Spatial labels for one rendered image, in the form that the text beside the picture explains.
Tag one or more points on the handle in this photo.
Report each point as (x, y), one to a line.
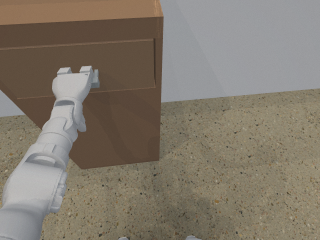
(95, 83)

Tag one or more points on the cabinet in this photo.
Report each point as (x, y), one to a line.
(122, 126)

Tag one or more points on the left robot hand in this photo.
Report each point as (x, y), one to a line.
(73, 85)

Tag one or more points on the drawer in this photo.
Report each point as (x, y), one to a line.
(29, 71)

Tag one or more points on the left robot forearm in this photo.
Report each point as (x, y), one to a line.
(54, 143)

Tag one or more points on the robot left upper arm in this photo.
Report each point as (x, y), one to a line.
(36, 191)

